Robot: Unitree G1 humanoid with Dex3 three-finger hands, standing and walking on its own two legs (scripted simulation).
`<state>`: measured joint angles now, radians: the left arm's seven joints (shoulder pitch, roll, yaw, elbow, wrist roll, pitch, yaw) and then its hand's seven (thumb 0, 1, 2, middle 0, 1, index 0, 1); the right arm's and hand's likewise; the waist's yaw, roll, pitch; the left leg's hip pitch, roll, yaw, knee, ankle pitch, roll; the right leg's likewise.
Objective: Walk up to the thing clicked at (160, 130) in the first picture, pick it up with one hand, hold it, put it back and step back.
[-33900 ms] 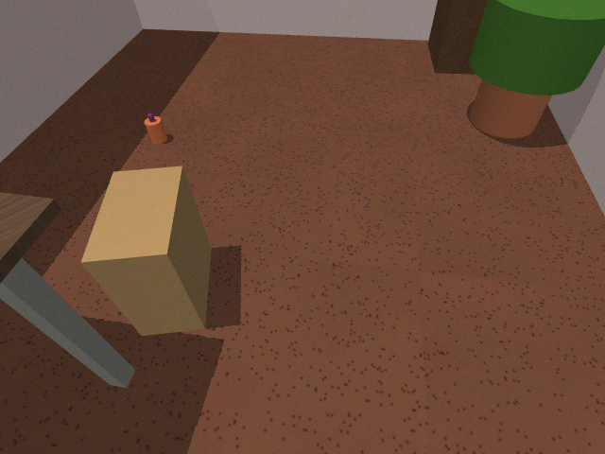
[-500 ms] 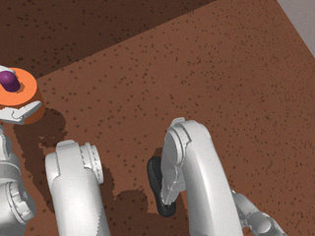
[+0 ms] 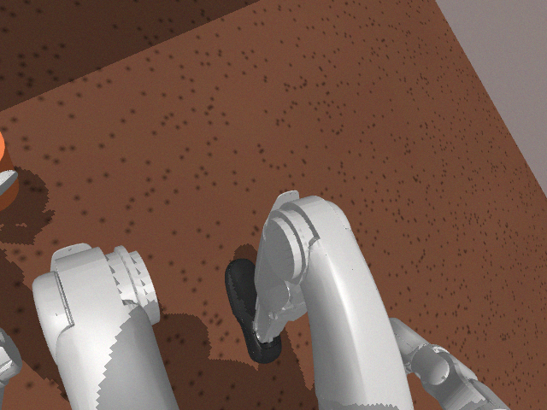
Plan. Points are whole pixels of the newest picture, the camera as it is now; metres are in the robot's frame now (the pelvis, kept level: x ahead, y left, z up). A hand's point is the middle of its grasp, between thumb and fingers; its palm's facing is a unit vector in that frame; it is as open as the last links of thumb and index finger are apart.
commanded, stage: lower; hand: left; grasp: from the side
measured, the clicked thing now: out of the picture +0.46 +0.27 -0.19
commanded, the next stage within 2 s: loosen in 0.38 s
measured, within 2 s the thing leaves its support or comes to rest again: rests again in 1.54 s
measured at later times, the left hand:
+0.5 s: hand out of the picture +0.45 +0.27 -0.18, palm faces +0.34 -0.94 -0.01, open 9.8 cm
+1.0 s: hand out of the picture +0.47 +0.27 -0.16, palm faces +0.33 -0.94 +0.02, open 13.4 cm
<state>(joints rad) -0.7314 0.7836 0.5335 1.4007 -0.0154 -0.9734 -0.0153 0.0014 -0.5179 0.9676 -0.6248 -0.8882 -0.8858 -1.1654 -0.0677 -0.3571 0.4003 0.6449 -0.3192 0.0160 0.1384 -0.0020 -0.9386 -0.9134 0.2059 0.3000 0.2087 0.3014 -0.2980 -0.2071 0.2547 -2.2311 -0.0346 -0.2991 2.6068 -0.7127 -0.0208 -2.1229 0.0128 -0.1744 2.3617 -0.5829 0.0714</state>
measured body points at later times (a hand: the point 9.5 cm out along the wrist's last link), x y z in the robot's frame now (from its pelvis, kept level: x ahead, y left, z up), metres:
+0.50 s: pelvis -0.01 +0.01 +0.00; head +0.24 +0.18 +0.32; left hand +0.43 +0.32 -0.18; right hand +0.13 -0.26 -0.04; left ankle +0.08 +0.12 -0.26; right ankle +0.14 -0.13 -0.26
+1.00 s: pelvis -0.01 +0.01 +0.00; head +0.23 +0.19 +0.33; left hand +0.44 +0.32 -0.16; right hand +0.12 -0.25 -0.03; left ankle +0.08 +0.12 -0.26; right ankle +0.14 -0.13 -0.26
